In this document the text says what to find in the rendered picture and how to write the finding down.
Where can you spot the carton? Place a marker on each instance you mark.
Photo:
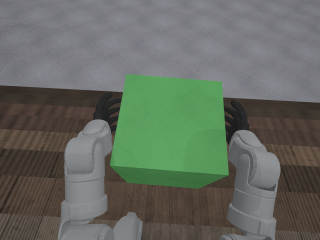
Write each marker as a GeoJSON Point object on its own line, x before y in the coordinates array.
{"type": "Point", "coordinates": [170, 132]}

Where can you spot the robot left shin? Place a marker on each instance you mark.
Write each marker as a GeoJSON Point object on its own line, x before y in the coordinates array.
{"type": "Point", "coordinates": [131, 214]}

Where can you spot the robot right forearm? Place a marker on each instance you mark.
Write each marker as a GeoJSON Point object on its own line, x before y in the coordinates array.
{"type": "Point", "coordinates": [256, 183]}

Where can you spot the robot left forearm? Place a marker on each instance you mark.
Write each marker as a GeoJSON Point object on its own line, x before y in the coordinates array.
{"type": "Point", "coordinates": [84, 172]}

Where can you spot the left robot hand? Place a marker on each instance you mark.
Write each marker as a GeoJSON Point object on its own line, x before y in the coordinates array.
{"type": "Point", "coordinates": [102, 112]}

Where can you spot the robot left thigh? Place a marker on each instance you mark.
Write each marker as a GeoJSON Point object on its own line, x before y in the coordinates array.
{"type": "Point", "coordinates": [128, 228]}

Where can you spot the right robot hand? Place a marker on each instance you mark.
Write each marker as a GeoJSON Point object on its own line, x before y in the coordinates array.
{"type": "Point", "coordinates": [238, 122]}

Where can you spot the robot left upper arm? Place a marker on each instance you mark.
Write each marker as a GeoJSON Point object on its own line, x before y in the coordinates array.
{"type": "Point", "coordinates": [88, 232]}

